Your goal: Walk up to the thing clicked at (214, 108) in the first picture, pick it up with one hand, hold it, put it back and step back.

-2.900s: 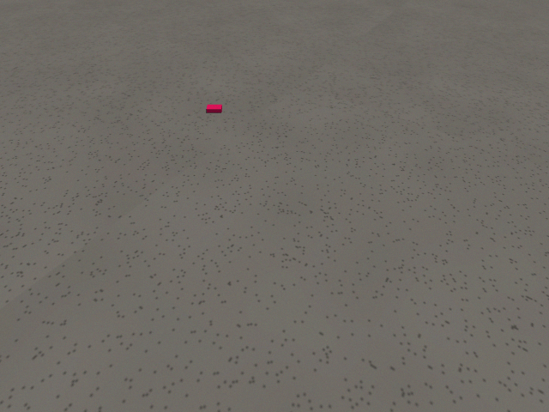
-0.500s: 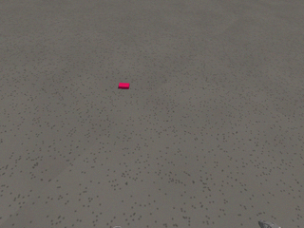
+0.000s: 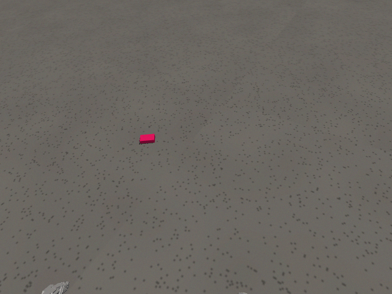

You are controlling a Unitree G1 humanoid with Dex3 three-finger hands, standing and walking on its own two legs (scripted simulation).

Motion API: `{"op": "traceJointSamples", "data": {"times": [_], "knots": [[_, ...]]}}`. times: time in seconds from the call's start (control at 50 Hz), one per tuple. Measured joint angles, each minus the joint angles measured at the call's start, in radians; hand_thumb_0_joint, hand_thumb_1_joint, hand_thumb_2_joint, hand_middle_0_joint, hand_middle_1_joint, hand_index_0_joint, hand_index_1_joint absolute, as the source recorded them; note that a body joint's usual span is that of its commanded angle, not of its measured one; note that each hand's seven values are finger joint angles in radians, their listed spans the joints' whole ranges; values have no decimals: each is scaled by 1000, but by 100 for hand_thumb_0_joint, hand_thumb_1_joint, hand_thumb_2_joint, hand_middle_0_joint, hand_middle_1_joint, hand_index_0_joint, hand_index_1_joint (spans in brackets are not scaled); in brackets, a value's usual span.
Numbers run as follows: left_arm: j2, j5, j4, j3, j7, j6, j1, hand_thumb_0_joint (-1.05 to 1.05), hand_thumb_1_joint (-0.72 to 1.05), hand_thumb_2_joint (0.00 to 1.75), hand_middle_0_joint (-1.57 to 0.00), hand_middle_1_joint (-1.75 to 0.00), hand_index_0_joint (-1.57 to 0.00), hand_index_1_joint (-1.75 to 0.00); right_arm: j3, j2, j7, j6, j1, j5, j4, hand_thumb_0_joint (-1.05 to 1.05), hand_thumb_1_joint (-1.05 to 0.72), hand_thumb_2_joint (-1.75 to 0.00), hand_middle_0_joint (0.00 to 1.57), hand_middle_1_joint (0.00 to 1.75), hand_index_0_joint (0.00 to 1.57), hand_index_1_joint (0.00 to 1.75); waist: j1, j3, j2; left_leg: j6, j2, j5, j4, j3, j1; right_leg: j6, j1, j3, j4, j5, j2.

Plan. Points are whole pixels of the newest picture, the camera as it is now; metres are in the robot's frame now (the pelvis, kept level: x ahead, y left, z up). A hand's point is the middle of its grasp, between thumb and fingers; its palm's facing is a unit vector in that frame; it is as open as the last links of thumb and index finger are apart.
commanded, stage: walk up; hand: left
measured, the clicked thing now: (147, 138) +1.26 +0.37 -0.74
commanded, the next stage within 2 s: none
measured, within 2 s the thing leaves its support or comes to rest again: neither
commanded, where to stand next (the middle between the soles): +0.83 +0.11 m, yaw -1 degrees
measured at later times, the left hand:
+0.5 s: hand (58, 275) +0.23 +0.34 -0.14, palm faces +0.00 -0.93 -0.36, open 7.4 cm
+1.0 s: hand (96, 168) +0.51 +0.31 -0.10, palm faces +0.00 -0.91 -0.41, open 7.4 cm
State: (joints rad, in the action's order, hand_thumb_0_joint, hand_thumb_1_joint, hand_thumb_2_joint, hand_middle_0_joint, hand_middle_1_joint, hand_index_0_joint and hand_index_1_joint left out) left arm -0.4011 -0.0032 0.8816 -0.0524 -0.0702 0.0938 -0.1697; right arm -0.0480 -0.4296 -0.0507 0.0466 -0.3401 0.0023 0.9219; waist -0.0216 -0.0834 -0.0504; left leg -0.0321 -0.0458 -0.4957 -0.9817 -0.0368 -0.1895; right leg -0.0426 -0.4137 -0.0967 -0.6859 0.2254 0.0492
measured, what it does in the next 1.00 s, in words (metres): walks ahead: left foot, then right foot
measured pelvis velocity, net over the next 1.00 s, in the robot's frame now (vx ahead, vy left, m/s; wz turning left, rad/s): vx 0.42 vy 0.04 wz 0.01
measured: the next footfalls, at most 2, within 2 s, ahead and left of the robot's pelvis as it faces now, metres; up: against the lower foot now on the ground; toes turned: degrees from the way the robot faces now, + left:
left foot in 0.38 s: +0.33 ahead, +0.17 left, +0.00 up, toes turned +8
right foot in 0.84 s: +0.53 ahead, -0.08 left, +0.00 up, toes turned -5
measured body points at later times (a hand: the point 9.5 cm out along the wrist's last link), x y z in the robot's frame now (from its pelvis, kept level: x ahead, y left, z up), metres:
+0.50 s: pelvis +0.22 +0.06 +0.01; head +0.25 +0.08 +0.46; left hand +0.23 +0.39 -0.12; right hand +0.36 -0.25 -0.08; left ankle +0.29 +0.17 -0.72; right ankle +0.14 -0.10 -0.65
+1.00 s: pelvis +0.42 +0.04 +0.01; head +0.44 +0.01 +0.46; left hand +0.51 +0.36 -0.07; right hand +0.48 -0.28 -0.12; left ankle +0.39 +0.17 -0.65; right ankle +0.49 -0.07 -0.71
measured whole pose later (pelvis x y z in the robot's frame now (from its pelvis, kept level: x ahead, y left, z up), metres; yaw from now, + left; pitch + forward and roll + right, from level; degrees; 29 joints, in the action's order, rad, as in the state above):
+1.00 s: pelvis +0.42 +0.04 +0.01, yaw +1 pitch -4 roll +0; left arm -0.37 -0.01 0.86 -0.03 -0.04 0.10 -0.24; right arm -0.05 -0.44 -0.05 0.03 -0.30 0.00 0.89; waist 0.01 -0.09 -0.07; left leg -0.04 -0.03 -0.41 -1.09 -0.01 -0.38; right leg -0.03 -0.31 -0.08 -0.58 0.21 0.04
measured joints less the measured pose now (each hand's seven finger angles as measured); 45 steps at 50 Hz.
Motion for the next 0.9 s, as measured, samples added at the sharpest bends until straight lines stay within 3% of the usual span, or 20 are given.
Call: {"op": "traceJointSamples", "data": {"times": [0.06,0.2,0.3,0.38,0.4,0.42,0.48,0.52,0.66,0.78,0.84,0.88,0.9], "knots": [[24,-6,-13,15,10,4,-15,0,90,90,-20,-29,-20,-30,5,-8,-1,-1,39,-6,5,1,-90,-90,21,30,21,30,17,-4,-22,-11,9,89,-135,36,-144,0,79,-12,72,6,-9],[16,4,-4,17,14,7,-101,0,90,90,-21,-30,-21,-30,-12,-15,-30,-2,97,14,-23,1,-90,-90,21,30,21,30,42,14,-23,28,-52,250,84,48,-334,3,232,-29,234,16,-29],[-13,8,4,3,12,4,-153,1,90,90,-21,-30,-21,-30,-22,-18,-48,-7,125,23,-17,1,-90,-90,20,30,21,30,64,10,-4,28,-76,348,315,23,-328,33,313,-41,247,82,-28],[-39,10,18,0,15,-9,-194,1,90,90,-21,-30,-21,-30,-27,-15,-53,-1,144,20,-20,1,-90,-90,20,30,21,30,77,16,19,4,-52,360,420,-12,-248,66,354,-43,180,186,-8],[-49,10,25,0,19,-15,-197,1,90,90,-21,-30,-21,-30,-29,-7,-50,7,152,22,-22,1,-90,-90,20,30,21,30,76,9,45,6,-31,374,406,-25,-237,59,346,-35,120,224,19],[-51,7,33,0,25,-24,-192,1,90,90,-21,-30,-20,-30,-30,-2,-45,17,161,27,-30,1,-90,-90,20,30,21,30,78,-2,65,5,-17,346,372,-41,-234,40,309,-15,12,230,44],[-44,-1,52,15,37,-43,-171,1,90,90,-20,-29,-20,-30,-25,15,-30,33,163,7,-65,0,-90,-90,21,30,21,30,59,-18,68,-2,-13,282,344,-48,-198,5,146,88,-341,234,3],[-48,-8,53,21,35,-42,-162,1,90,90,-20,-29,-20,-30,-12,33,-21,33,150,-3,-73,0,-90,-90,21,30,21,30,51,-15,85,-2,-3,276,389,-59,-145,0,60,117,-416,184,0],[-40,3,41,14,9,-44,-136,1,90,90,-20,-29,-20,-30,7,43,-14,39,78,-1,-68,0,-90,-89,21,30,21,30,34,3,97,-11,24,245,516,-91,19,41,-95,99,-228,66,57],[-20,11,40,3,-7,-46,-95,1,90,90,-20,-29,-20,-30,-3,16,-15,27,17,3,-61,0,-90,-89,21,30,21,30,8,4,67,11,30,162,516,-96,107,32,-74,62,5,-53,62],[-19,12,30,-1,-6,-31,-87,1,90,90,-20,-29,-20,-30,-6,2,-11,13,-10,1,-59,1,-90,-89,21,30,21,30,1,13,48,31,18,71,432,-93,118,18,5,42,105,-74,31],[-6,16,20,-7,8,-12,-71,1,90,90,-20,-29,-20,-30,-9,-7,-3,1,-8,-1,-50,1,-90,-90,21,30,21,30,4,3,8,9,-13,18,253,-60,65,18,17,24,66,-59,0],[-1,12,10,-5,13,-4,-65,1,90,90,-20,-29,-20,-30,-7,-6,2,-6,0,-1,-44,1,-90,-90,21,30,21,30,8,-3,2,-1,-3,4,136,-31,19,17,19,20,40,-32,-2]]}}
